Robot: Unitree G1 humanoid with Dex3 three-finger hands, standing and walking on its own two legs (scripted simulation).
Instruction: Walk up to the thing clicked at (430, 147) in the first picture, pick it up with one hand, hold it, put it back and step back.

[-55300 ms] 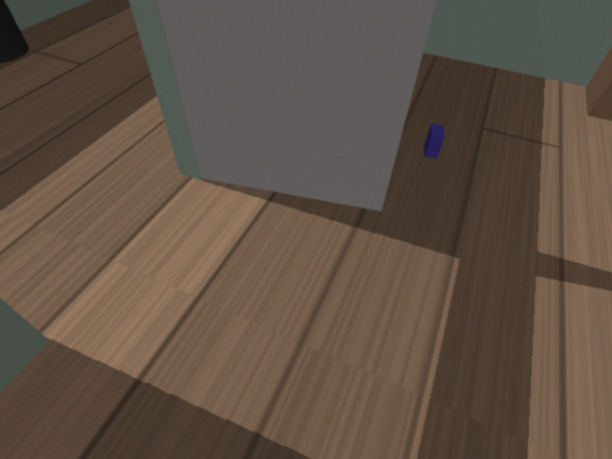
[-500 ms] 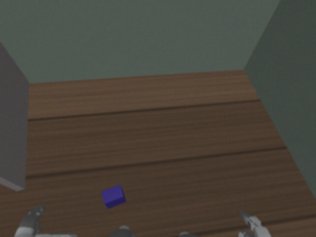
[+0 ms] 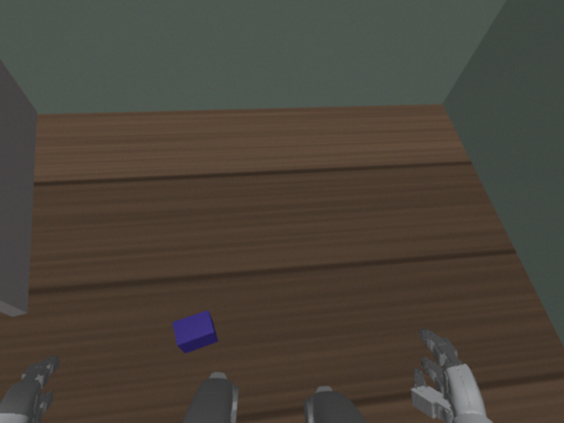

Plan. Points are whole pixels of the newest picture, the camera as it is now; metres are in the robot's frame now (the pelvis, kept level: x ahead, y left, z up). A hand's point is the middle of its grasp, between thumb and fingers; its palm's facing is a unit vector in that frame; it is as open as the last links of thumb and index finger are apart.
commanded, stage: go down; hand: left
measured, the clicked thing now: (196, 332) +0.36 +0.20 -0.61
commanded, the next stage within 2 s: none
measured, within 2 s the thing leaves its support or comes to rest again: neither
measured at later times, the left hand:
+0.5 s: hand (73, 371) +0.21 +0.33 -0.19, palm faces +0.10 -0.96 -0.27, open 17.1 cm
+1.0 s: hand (76, 352) +0.25 +0.36 -0.26, palm faces +0.13 -0.98 -0.17, open 17.5 cm
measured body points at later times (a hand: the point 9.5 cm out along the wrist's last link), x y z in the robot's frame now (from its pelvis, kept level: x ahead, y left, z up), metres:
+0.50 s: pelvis -0.05 +0.00 -0.12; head +0.12 +0.04 +0.30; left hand +0.20 +0.38 -0.17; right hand +0.16 -0.26 -0.21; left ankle +0.02 +0.12 -0.65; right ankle -0.02 -0.14 -0.65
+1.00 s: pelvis -0.08 +0.00 -0.22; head +0.12 +0.04 +0.19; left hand +0.24 +0.42 -0.25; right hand +0.10 -0.28 -0.32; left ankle +0.02 +0.12 -0.65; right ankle -0.02 -0.14 -0.65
